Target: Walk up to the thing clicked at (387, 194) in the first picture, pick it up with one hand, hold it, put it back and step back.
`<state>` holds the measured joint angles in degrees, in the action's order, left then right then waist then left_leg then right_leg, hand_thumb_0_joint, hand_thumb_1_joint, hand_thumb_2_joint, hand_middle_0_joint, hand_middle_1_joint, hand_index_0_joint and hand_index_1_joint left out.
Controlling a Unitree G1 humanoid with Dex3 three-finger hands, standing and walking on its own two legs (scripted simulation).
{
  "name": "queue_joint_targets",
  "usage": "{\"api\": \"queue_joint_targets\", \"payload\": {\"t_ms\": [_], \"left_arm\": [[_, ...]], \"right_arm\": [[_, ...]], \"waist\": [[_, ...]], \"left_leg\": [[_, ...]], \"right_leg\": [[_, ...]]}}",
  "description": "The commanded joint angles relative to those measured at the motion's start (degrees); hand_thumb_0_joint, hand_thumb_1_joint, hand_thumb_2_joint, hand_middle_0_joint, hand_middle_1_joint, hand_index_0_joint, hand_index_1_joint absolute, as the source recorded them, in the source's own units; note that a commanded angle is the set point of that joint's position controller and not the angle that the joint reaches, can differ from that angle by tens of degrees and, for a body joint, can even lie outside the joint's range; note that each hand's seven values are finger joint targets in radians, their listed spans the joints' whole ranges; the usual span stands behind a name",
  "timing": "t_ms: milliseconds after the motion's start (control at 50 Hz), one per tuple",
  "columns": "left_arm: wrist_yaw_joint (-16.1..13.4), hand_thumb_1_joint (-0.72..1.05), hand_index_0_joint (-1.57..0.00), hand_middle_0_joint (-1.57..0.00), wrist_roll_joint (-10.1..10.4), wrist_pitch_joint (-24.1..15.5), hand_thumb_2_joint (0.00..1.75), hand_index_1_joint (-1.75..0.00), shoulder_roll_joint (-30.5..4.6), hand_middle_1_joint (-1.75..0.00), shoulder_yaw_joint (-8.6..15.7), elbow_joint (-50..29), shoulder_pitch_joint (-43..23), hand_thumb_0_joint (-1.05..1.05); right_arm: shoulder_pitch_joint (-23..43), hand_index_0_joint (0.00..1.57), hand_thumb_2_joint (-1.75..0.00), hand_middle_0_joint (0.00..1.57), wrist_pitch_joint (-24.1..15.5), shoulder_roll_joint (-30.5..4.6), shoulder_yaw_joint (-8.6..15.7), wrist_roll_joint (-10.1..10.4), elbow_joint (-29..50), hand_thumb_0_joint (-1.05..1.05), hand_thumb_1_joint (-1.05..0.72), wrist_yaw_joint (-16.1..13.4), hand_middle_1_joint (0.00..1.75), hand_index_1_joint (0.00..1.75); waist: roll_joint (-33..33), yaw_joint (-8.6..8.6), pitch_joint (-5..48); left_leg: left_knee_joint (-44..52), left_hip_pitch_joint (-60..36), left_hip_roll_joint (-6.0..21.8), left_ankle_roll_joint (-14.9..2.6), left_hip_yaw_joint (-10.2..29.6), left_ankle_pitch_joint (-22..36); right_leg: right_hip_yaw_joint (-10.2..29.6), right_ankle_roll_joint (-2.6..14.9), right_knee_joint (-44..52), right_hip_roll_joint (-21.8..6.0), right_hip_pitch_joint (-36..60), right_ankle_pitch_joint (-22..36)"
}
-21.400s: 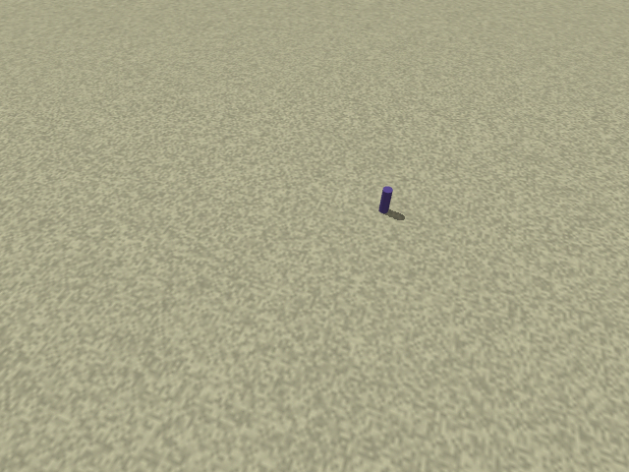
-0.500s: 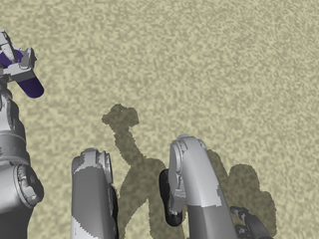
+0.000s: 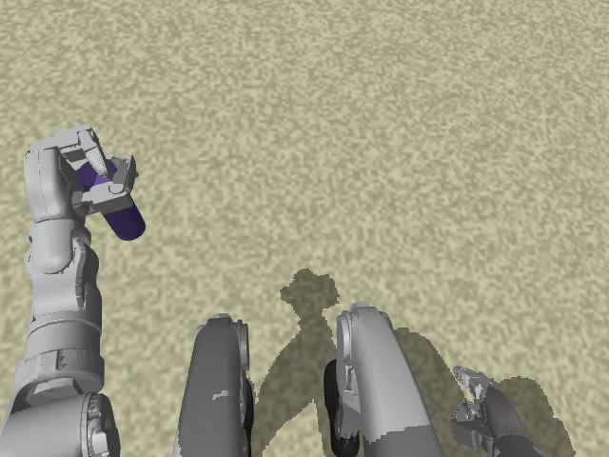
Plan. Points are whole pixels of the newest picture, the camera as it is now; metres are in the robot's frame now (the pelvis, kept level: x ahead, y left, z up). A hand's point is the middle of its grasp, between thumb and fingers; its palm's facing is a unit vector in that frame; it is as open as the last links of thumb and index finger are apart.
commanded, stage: lift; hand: left
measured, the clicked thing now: (115, 203) +0.43 +0.24 -0.04
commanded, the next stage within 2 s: hold in 1.42 s
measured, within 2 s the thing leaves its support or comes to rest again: neither
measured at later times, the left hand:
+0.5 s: hand (34, 109) +0.41 +0.21 +0.17, palm faces +0.19 -0.98 -0.04, open 4.0 cm
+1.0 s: hand (5, 54) +0.40 +0.19 +0.24, palm faces +0.18 -0.98 -0.03, open 4.1 cm
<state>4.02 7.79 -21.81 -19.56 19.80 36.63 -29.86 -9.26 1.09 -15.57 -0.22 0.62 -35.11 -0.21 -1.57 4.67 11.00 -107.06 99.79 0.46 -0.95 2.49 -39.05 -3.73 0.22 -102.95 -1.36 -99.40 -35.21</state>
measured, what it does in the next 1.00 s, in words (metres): rises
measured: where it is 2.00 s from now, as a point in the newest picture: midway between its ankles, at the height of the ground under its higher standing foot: (290, 435)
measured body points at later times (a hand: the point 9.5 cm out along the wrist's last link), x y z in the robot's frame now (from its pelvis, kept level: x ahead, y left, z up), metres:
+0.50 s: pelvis +0.03 +0.01 +0.14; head +0.13 +0.03 +0.58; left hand +0.40 +0.27 +0.18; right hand +0.17 -0.24 +0.03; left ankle +0.06 +0.11 -0.47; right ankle +0.09 -0.12 -0.47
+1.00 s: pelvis +0.05 +0.00 +0.20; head +0.12 +0.01 +0.64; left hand +0.39 +0.24 +0.24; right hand +0.19 -0.24 +0.09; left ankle +0.06 +0.11 -0.47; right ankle +0.09 -0.12 -0.47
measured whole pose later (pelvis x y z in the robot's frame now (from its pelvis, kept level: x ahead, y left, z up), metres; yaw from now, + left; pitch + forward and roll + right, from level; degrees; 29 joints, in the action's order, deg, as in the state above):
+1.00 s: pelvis +0.05 +0.00 +0.20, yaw +2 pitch +13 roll -2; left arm 0.2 8.9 -19.9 -11.9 9.2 26.7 -11.5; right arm -13.3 -1.8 -12.6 -0.5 0.4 -37.4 -1.4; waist -0.9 1.4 5.3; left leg -61.5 45.5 1.0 -0.4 1.1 -28.8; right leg -2.8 0.0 -58.4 -0.2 -45.5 -25.6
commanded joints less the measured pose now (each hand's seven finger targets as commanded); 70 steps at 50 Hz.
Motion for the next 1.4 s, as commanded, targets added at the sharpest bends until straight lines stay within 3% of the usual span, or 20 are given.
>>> {"api": "queue_joint_targets", "payload": {"t_ms": [0, 60, 120, 160, 180, 380, 460, 500, 540, 580, 660, 720, 760, 920, 960, 1020, 1060, 1120, 1140, 1380], "left_arm": [[-1.0, 0.65, -1.38, -1.36, 1.2, -3.3, 1.33, -1.44, -10.2, -1.45, 0.6, -17.7, -13.4, 0.00], [-1.4, 0.65, -1.39, -1.37, 1.6, -2.6, 1.32, -1.43, -7.6, -1.45, -2.3, -22.5, -11.9, 0.00], [-2.4, 0.63, -1.37, -1.35, 0.9, -1.0, 1.32, -1.43, -9.4, -1.44, -1.7, -23.1, -6.7, 0.00], [-2.7, 0.59, -1.37, -1.35, 1.5, -0.4, 1.32, -1.44, -5.0, -1.45, -4.2, -21.6, -5.1, 0.00], [-3.3, 0.59, -1.37, -1.35, 2.2, -0.9, 1.32, -1.44, -6.8, -1.44, -2.3, -26.2, -7.8, 0.00], [-3.9, 0.58, -1.38, -1.37, 0.2, -1.1, 1.32, -1.44, -4.0, -1.44, -5.3, -17.6, -0.9, 0.00], [-2.8, 0.55, -1.39, -1.37, 1.2, -2.1, 1.30, -1.44, -1.5, -1.45, -7.9, -22.6, -1.7, 0.00], [-3.1, 0.58, -1.39, -1.37, 1.1, -2.1, 1.30, -1.43, -4.6, -1.44, -5.4, -23.6, -0.7, 0.00], [-2.7, 0.55, -1.38, -1.36, 1.6, -2.0, 1.30, -1.43, -0.8, -1.45, -7.3, -20.9, 1.6, 0.00], [-3.3, 0.58, -1.39, -1.37, 2.0, -2.7, 1.30, -1.43, -2.7, -1.44, -5.2, -23.2, 0.1, 0.00], [-3.6, 0.57, -1.38, -1.36, 1.8, -2.9, 1.31, -1.43, 0.4, -1.44, -7.3, -20.0, 3.0, 0.00], [-3.6, 0.55, -1.37, -1.36, 1.2, -3.6, 1.29, -1.42, -2.4, -1.43, -7.5, -25.4, -1.3, 0.00], [-3.4, 0.54, -1.36, -1.35, 1.1, -3.0, 1.29, -1.42, -0.1, -1.43, -8.8, -22.5, 2.0, 0.00], [-4.1, 0.55, -1.33, -1.31, 1.5, -2.5, 1.28, -1.39, -1.1, -1.40, -6.9, -23.5, 3.5, 0.00], [-4.0, 0.55, -1.33, -1.31, 1.2, -2.3, 1.29, -1.40, 0.6, -1.41, -8.6, -22.5, 4.4, 0.00], [-4.1, 0.58, -1.32, -1.31, 1.4, -2.6, 1.29, -1.39, -0.8, -1.40, -7.4, -25.5, 2.7, 0.00], [-3.8, 0.58, -1.33, -1.31, 1.6, -2.3, 1.29, -1.40, 1.4, -1.41, -8.8, -22.9, 5.1, 0.00], [-4.0, 0.56, -1.33, -1.31, 1.5, -2.6, 1.28, -1.39, -1.1, -1.40, -7.0, -25.7, 3.1, 0.00], [-3.8, 0.58, -1.32, -1.31, 1.7, -2.3, 1.29, -1.39, 1.1, -1.40, -8.1, -22.3, 5.9, 0.00], [-3.8, 0.67, -1.33, -1.32, 1.8, -2.7, 1.29, -1.38, 0.9, -1.39, -8.1, -24.4, 4.7, 0.00]], "right_arm": [[-5.5, 0.20, -0.89, 0.20, -2.1, -8.7, 3.7, 0.6, 4.1, 0.00, -0.89, -1.4, 0.30, 0.30], [-5.1, 0.20, -0.89, 0.20, -2.6, -8.7, 4.0, 0.8, 4.4, 0.00, -0.89, -1.7, 0.30, 0.30], [-4.8, 0.20, -0.89, 0.20, -2.9, -8.2, 4.0, 1.2, 3.9, 0.00, -0.89, -2.4, 0.30, 0.30], [-4.5, 0.20, -0.89, 0.20, -3.4, -7.5, 3.5, 1.2, 3.6, 0.00, -0.89, -2.4, 0.30, 0.30], [-4.4, 0.20, -0.90, 0.20, -3.6, -7.5, 3.6, 1.4, 3.6, 0.00, -0.89, -2.6, 0.30, 0.30], [-4.7, 0.20, -0.89, 0.20, -4.6, -6.6, 3.2, 0.6, 1.8, 0.00, -0.89, -2.4, 0.30, 0.30], [-4.4, 0.20, -0.89, 0.20, -4.9, -6.6, 3.3, 0.5, 3.5, 0.00, -0.89, -1.7, 0.30, 0.30], [-4.6, 0.20, -0.89, 0.20, -4.9, -7.0, 3.5, 0.5, 3.1, 0.00, -0.89, -1.6, 0.30, 0.30], [-4.6, 0.20, -0.89, 0.20, -5.1, -6.5, 3.2, 0.3, 3.5, 0.00, -0.90, -1.5, 0.30, 0.30], [-4.5, 0.20, -0.89, 0.20, -5.1, -6.6, 3.1, 0.3, 3.7, 0.00, -0.89, -1.6, 0.30, 0.30], [-4.5, 0.20, -0.90, 0.20, -5.1, -5.8, 2.7, 0.1, 3.6, 0.00, -0.90, -1.7, 0.30, 0.30], [-5.0, 0.20, -0.90, 0.20, -5.2, -5.9, 2.8, -0.1, 3.6, 0.00, -0.90, -2.0, 0.30, 0.30], [-5.1, 0.20, -0.90, 0.20, -5.1, -5.6, 2.6, -0.1, 3.6, 0.00, -0.90, -2.0, 0.30, 0.30], [-5.0, 0.20, -0.89, 0.20, -5.1, -4.9, 2.7, -0.2, 3.4, 0.00, -0.89, -2.0, 0.30, 0.30], [-4.2, 0.20, -0.89, 0.20, -5.0, -5.0, 2.6, -0.1, 4.0, 0.00, -0.89, -2.0, 0.30, 0.30], [-4.5, 0.20, -0.89, 0.20, -4.9, -4.6, 2.7, -0.2, 3.9, 0.00, -0.89, -2.1, 0.30, 0.30], [-4.3, 0.20, -0.89, 0.20, -5.0, -4.5, 2.5, -0.3, 3.9, 0.00, -0.89, -2.0, 0.30, 0.30], [-4.0, 0.20, -0.89, 0.20, -5.1, -4.7, 2.8, -0.3, 4.2, 0.00, -0.89, -2.2, 0.30, 0.30], [-3.9, 0.20, -0.89, 0.20, -5.0, -4.4, 2.5, -0.4, 4.2, 0.00, -0.89, -2.2, 0.30, 0.30], [-3.6, 0.20, -0.89, 0.20, -5.0, -4.9, 2.9, -0.3, 4.0, 0.00, -0.89, -2.0, 0.30, 0.30]], "waist": [[-3.6, 0.02, 31.3], [-5.6, -0.08, 31.8], [-4.2, -1.02, 29.9], [-3.3, 0.08, 27.3], [-3.5, -1.00, 28.0], [-2.8, -1.62, 17.3], [-3.9, -2.36, 18.1], [-4.2, -3.51, 18.7], [-2.0, -2.58, 17.7], [-3.6, -3.54, 18.4], [0.3, -2.51, 14.8], [-3.0, -2.91, 17.2], [-1.0, -2.75, 14.7], [0.0, -3.28, 12.3], [-0.2, -3.13, 10.3], [-0.1, -3.13, 11.5], [0.8, -2.78, 11.1], [0.2, -3.12, 12.4], [1.3, -2.91, 11.9], [0.7, -2.64, 8.9]], "left_leg": [[19.8, -25.0, -0.4, -0.88, 0.6, 10.1], [24.3, -32.4, -0.1, -0.32, 1.7, 10.3], [27.7, -36.1, -0.1, -0.38, 1.3, 11.9], [29.9, -37.6, -0.1, -0.41, 1.6, 13.3], [30.9, -39.6, -0.1, -0.35, 1.6, 13.6], [41.0, -49.7, 0.6, 0.44, 2.3, 17.8], [45.0, -55.6, 0.9, 1.06, 2.8, 19.4], [46.3, -57.6, 0.8, 1.27, 2.7, 21.5], [47.2, -57.6, 0.9, 1.12, 2.6, 22.4], [49.0, -60.4, 1.0, 1.51, 3.0, 23.5], [50.7, -58.6, 0.5, 0.72, 1.7, 21.1], [51.8, -62.7, 0.4, 1.02, 1.3, 23.4], [52.8, -62.5, 0.4, 0.83, 0.9, 22.7], [55.6, -63.4, 0.0, 0.50, -0.1, 23.8], [56.7, -64.1, 0.1, 0.63, -0.2, 23.9], [56.9, -65.1, -0.2, 0.37, -0.8, 24.3], [57.6, -65.2, -0.1, 0.39, -0.6, 24.4], [57.7, -66.3, -0.4, 0.26, -1.2, 25.2], [57.9, -66.1, -0.3, 0.27, -1.1, 26.0], [60.5, -68.3, -0.5, 0.31, -1.6, 25.9]], "right_leg": [[2.3, 1.67, 18.1, 1.1, 27.1, 9.9], [2.1, 1.80, 21.4, 1.2, 28.7, 10.0], [2.4, 1.52, 25.9, 1.4, 34.1, 11.6], [2.1, 1.47, 27.9, 1.5, 36.0, 13.3], [2.1, 1.47, 28.9, 1.6, 37.3, 13.5], [1.2, 1.47, 37.1, 1.8, 44.0, 16.3], [0.6, 1.53, 39.9, 1.9, 46.9, 17.0], [0.5, 1.58, 40.9, 2.0, 49.3, 18.4], [0.3, 1.57, 42.0, 2.2, 50.7, 19.4], [0.2, 1.52, 42.5, 2.1, 51.9, 19.8], [0.7, 1.28, 45.6, 2.3, 55.4, 19.4], [1.0, 1.36, 46.9, 1.9, 57.7, 21.1], [1.0, 1.28, 48.4, 2.1, 58.9, 20.9], [1.5, 0.96, 52.4, 2.0, 65.1, 22.9], [1.4, 1.10, 52.8, 2.0, 64.3, 22.8], [1.9, 0.81, 54.3, 1.9, 67.2, 24.0], [1.8, 0.84, 54.6, 2.0, 67.7, 24.0], [2.4, 0.58, 55.7, 1.8, 69.8, 25.4], [2.3, 0.56, 55.6, 1.9, 70.3, 26.1], [2.5, 0.49, 58.3, 1.8, 72.0, 26.5]]}}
